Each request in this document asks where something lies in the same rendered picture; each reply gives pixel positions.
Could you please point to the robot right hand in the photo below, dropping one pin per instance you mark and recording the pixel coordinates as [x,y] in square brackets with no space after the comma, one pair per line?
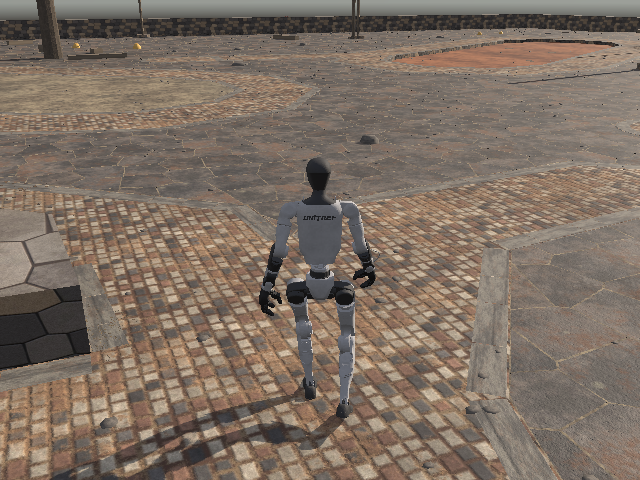
[361,273]

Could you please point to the right robot upper arm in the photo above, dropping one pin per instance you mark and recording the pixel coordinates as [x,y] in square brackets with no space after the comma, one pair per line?
[351,211]

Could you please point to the robot right forearm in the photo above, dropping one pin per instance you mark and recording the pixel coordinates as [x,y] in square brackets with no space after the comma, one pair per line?
[367,260]

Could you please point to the robot torso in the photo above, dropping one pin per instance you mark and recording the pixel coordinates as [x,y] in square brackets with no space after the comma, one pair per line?
[319,233]

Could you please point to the robot left hand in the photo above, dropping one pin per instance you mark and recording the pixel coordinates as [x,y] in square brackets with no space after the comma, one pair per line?
[265,302]

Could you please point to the robot left forearm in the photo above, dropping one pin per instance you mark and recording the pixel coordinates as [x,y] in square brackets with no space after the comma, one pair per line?
[272,270]

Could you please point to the left robot upper arm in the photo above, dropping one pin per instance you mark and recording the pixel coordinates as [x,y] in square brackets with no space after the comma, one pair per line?
[287,212]

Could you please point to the left robot shin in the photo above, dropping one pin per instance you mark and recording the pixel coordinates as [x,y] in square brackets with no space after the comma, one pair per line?
[306,355]

